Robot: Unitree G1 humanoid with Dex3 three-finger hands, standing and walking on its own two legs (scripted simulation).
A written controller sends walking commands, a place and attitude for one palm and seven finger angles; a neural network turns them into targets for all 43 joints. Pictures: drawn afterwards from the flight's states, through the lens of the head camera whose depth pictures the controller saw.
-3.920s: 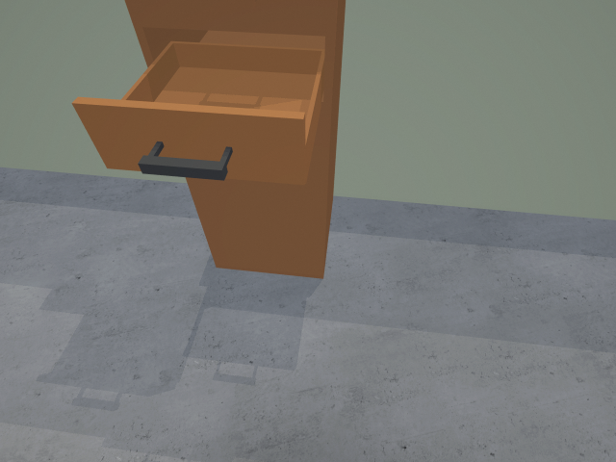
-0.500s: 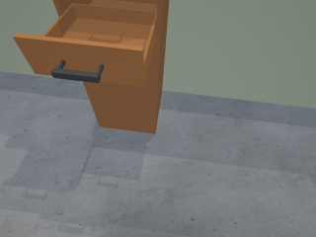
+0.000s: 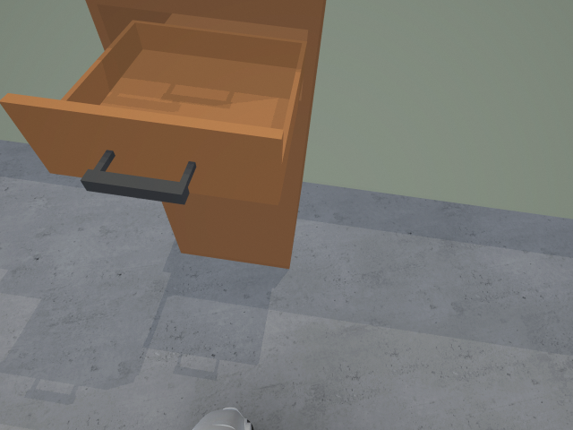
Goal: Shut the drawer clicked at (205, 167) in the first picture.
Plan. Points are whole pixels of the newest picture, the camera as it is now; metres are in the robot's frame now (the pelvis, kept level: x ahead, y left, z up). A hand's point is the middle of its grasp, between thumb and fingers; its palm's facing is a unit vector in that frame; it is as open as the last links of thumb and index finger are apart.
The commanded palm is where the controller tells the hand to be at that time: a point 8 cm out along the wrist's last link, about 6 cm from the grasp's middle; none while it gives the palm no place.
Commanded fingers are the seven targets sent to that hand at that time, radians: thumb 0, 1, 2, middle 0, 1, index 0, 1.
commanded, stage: take the last steps up to it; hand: left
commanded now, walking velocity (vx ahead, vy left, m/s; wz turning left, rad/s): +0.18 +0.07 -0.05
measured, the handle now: (142, 175) +0.42 +0.25 +0.09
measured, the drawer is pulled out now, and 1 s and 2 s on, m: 0.30 0.30 0.30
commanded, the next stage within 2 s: come to a stop and stand still in 0.14 s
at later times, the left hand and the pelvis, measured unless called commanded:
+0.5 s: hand (171, 419) +0.15 +0.19 -0.16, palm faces +0.03 -0.97 -0.22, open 7.3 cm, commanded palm none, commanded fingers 0.00 0.90 0.90 -0.20 -0.30 -0.20 -0.30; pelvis +0.12 +0.01 +0.02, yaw -1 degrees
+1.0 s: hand (176, 404) +0.16 +0.18 -0.14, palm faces +0.02 -0.96 -0.29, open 7.4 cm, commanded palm none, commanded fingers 0.00 0.90 0.90 -0.20 -0.30 -0.20 -0.30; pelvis +0.10 -0.02 +0.01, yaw -1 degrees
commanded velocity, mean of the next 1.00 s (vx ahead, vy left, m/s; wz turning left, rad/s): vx -0.07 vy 0.00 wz -0.01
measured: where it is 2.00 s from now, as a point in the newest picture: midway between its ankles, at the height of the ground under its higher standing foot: outside the picture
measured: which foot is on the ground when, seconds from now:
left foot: down 0.00-0.24, up 0.26-0.48, down 0.50-0.78, up 0.80-1.00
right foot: up 0.00-0.22, down 0.24-1.00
